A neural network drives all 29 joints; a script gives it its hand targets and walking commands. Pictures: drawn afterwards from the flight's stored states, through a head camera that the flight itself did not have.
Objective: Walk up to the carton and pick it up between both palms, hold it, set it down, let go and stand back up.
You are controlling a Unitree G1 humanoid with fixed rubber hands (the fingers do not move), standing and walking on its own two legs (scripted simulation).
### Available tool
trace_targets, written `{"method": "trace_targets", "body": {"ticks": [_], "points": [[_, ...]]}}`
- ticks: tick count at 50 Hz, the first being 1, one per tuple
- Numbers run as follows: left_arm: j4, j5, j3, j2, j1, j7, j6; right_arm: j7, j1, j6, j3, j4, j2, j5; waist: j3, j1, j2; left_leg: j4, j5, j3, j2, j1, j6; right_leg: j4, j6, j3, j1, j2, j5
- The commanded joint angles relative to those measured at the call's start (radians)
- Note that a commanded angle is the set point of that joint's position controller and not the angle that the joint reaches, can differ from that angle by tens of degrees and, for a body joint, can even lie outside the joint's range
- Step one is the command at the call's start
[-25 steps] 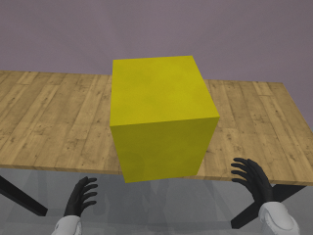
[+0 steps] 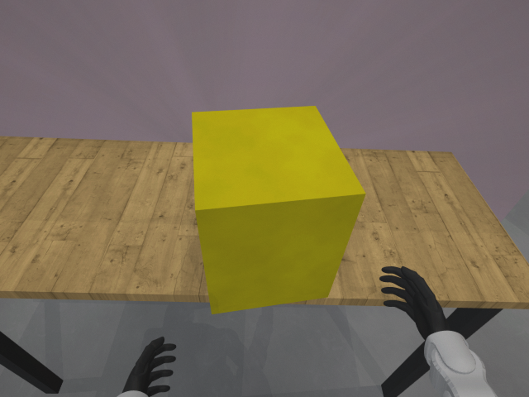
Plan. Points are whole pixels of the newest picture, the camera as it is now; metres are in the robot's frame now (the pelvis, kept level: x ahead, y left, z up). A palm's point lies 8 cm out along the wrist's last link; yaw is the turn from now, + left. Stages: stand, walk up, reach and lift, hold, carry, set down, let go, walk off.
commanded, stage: set down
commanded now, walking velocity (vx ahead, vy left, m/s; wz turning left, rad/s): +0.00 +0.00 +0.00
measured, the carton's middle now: (263, 209) +0.38 +0.03 +0.09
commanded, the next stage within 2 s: let go in 0.10 s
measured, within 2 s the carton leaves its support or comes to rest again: neither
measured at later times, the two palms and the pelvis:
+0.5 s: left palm out of the picture +0.13 +0.21 -0.10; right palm (425, 321) +0.23 -0.21 +0.02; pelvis -0.02 +0.01 +0.00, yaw +0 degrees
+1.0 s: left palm out of the picture +0.06 +0.30 -0.12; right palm (422, 325) +0.22 -0.21 +0.02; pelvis -0.01 +0.03 -0.02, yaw +2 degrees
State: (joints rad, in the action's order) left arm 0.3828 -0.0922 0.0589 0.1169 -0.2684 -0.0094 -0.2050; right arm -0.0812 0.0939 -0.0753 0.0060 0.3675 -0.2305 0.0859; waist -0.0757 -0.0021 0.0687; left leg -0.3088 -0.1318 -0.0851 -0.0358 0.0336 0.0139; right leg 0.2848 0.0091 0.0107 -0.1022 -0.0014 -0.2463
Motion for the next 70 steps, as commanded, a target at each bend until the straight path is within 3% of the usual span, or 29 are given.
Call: {"method": "trace_targets", "body": {"ticks": [1,6,11,29,30,31,32,33,34,36,42,52,70], "points": [[-0.116,-0.010,0.011,0.056,0.137,0.003,0.032,0.024,-0.007,0.145,-0.010,0.192,-0.097,-0.052,-0.132,0.000,-0.148,0.023,-0.047,0.028,0.043,-0.194,0.037,-0.133,0.047,-0.017,0.420,0.010,-0.117],[-0.063,-0.022,-0.001,0.058,0.175,0.008,0.030,0.032,-0.049,0.167,-0.016,0.245,-0.084,-0.072,-0.153,-0.013,-0.150,0.021,-0.130,0.034,0.034,-0.183,0.035,-0.112,0.051,-0.016,0.424,0.001,-0.169],[-0.046,-0.032,-0.026,0.060,0.157,-0.005,0.066,0.037,-0.027,0.123,-0.051,0.304,-0.079,-0.088,-0.162,-0.038,-0.162,0.028,-0.159,0.049,0.017,-0.195,0.035,-0.084,0.056,-0.017,0.404,0.000,-0.165],[0.013,-0.009,-0.052,0.077,0.129,-0.031,0.144,0.013,-0.056,0.096,-0.072,0.394,-0.067,-0.105,-0.191,-0.038,-0.168,0.076,-0.215,0.054,0.002,-0.074,0.030,-0.062,0.064,0.005,0.277,0.000,-0.174],[-0.088,0.051,0.021,0.194,0.288,-0.064,0.143,0.026,-0.084,0.026,-0.084,0.034,-0.083,-0.093,-0.011,0.060,-0.182,-0.037,-0.113,0.050,0.021,-0.037,0.029,-0.061,0.041,0.004,0.444,-0.026,-0.120],[-0.047,0.077,-0.060,0.144,0.212,-0.069,0.121,0.039,-0.035,0.027,-0.100,0.126,-0.056,-0.092,-0.019,0.006,-0.190,-0.038,-0.127,0.046,0.013,-0.051,0.036,-0.049,0.025,-0.001,0.446,-0.007,-0.116],[-0.056,0.083,-0.049,0.157,0.229,-0.064,0.110,0.042,-0.033,0.022,-0.098,0.123,-0.053,-0.094,-0.033,0.016,-0.193,-0.043,-0.105,0.047,0.016,-0.026,0.037,-0.035,0.029,-0.008,0.440,-0.006,-0.093],[0.096,0.097,-0.004,0.254,-0.015,-0.043,0.169,0.067,0.041,0.014,-0.101,0.088,-0.169,-0.098,-0.040,-0.016,-0.234,-0.108,0.025,0.064,-0.003,0.072,-0.046,0.023,-0.019,0.040,0.467,-0.047,-0.006],[0.107,0.087,0.008,0.273,-0.031,-0.031,0.201,0.077,0.081,0.005,-0.104,0.094,-0.155,-0.102,0.003,-0.003,-0.183,-0.120,0.061,0.094,-0.037,0.075,-0.069,0.036,-0.020,0.047,0.418,-0.068,-0.013],[0.110,0.072,0.006,0.250,-0.001,-0.005,0.234,0.075,0.098,-0.010,-0.096,0.086,-0.146,-0.098,0.039,-0.004,-0.137,-0.127,0.058,0.122,-0.062,0.101,-0.080,0.048,-0.012,0.055,0.406,-0.075,-0.036],[0.140,0.065,0.008,0.249,0.009,0.042,0.247,0.068,0.125,0.001,-0.096,0.054,-0.170,-0.104,0.050,-0.009,-0.129,-0.135,-0.019,0.155,-0.079,0.153,-0.081,0.095,0.002,0.051,0.426,-0.071,-0.065],[0.191,0.067,0.019,0.275,-0.045,0.056,0.246,0.083,0.152,0.017,-0.098,0.015,-0.194,-0.105,0.021,0.001,-0.173,-0.091,-0.166,0.193,-0.099,0.212,-0.080,0.148,-0.003,0.048,0.444,-0.069,-0.100],[0.224,0.074,0.014,0.255,-0.060,0.058,0.244,0.093,0.149,0.025,-0.098,0.010,-0.191,-0.100,0.013,0.002,-0.160,-0.108,-0.147,0.180,-0.095,0.196,-0.072,0.151,0.001,0.062,0.460,-0.079,-0.102]]}}
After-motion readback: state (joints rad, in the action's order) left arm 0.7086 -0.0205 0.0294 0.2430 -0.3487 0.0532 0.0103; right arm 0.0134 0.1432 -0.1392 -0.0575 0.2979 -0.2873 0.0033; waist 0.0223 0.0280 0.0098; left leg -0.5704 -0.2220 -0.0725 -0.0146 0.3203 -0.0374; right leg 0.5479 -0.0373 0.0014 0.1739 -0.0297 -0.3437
